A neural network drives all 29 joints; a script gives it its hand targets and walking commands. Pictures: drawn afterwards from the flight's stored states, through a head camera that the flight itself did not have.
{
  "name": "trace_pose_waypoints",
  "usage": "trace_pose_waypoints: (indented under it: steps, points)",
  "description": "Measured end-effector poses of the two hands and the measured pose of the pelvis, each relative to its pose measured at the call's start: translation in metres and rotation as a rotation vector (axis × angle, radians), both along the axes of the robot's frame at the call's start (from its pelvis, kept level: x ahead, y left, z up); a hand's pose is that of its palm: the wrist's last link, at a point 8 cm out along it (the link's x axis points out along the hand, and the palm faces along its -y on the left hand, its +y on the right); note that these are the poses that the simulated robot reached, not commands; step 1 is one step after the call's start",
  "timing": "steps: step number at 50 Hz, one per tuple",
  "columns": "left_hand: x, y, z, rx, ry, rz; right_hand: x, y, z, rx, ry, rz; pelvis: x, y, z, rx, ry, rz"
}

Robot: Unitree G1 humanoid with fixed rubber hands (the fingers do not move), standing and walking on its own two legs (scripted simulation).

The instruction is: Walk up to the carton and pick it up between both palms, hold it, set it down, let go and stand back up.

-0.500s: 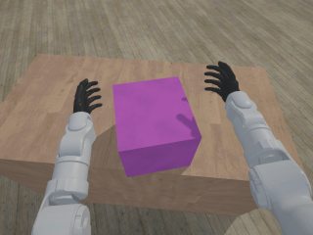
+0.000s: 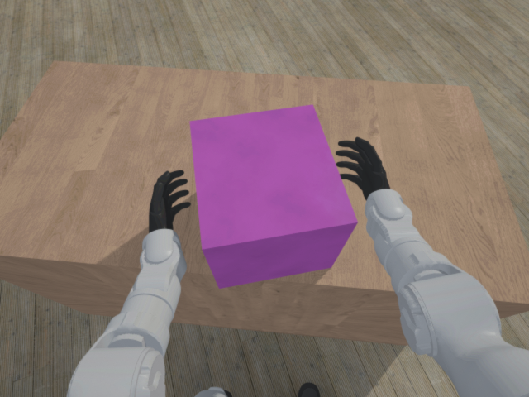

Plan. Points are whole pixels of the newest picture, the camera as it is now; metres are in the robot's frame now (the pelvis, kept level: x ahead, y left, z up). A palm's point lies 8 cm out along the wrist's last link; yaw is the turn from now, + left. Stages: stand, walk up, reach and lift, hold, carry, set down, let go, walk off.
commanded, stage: reach and lift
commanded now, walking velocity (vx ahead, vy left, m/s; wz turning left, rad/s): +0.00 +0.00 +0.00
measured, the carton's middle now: (264, 198) +0.42 +0.06 -0.02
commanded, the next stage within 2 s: none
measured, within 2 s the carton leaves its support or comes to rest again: neither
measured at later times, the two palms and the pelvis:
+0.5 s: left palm (175, 224) +0.35 +0.20 -0.01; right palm (355, 192) +0.44 -0.09 +0.00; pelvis -0.02 -0.02 -0.02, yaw +1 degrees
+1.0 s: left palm (174, 226) +0.34 +0.20 -0.01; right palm (355, 194) +0.43 -0.09 +0.01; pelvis +0.00 -0.01 +0.00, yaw +1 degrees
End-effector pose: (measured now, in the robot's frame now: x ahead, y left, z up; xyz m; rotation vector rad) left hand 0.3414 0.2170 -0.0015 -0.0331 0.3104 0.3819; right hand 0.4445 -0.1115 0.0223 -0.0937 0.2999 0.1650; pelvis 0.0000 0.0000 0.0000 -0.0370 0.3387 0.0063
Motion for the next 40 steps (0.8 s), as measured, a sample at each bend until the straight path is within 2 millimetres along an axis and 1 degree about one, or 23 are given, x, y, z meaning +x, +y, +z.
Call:
trace_pose_waypoints:
  steps: [8,14,19,25,33,40]
  points:
    - [0.007,-0.001,-0.005,0.009,-0.022,-0.003,0.011,-0.008,-0.002,0.002,-0.045,-0.019,-0.008,-0.002,-0.010,0.004,0.061,-0.007]
    - [0.006,-0.005,-0.007,0.004,-0.033,-0.003,0.009,-0.011,-0.006,0.015,-0.053,-0.023,-0.014,-0.006,-0.016,0.013,0.079,-0.006]
    - [0.006,-0.014,-0.009,-0.008,-0.046,0.002,0.003,-0.002,-0.013,0.033,-0.041,-0.006,-0.018,-0.010,-0.020,0.020,0.083,-0.002]
    - [0.004,-0.015,-0.010,-0.010,-0.057,0.036,-0.006,0.024,-0.017,0.061,-0.048,0.026,-0.023,-0.015,-0.024,0.024,0.085,0.009]
    - [0.002,-0.015,-0.011,-0.008,-0.066,0.059,-0.009,0.025,-0.017,0.042,-0.050,0.008,-0.025,-0.018,-0.023,0.022,0.075,0.018]
    - [0.001,-0.015,-0.010,0.010,-0.075,0.048,-0.011,0.025,-0.015,0.015,-0.067,0.015,-0.021,-0.015,-0.015,0.025,0.053,0.024]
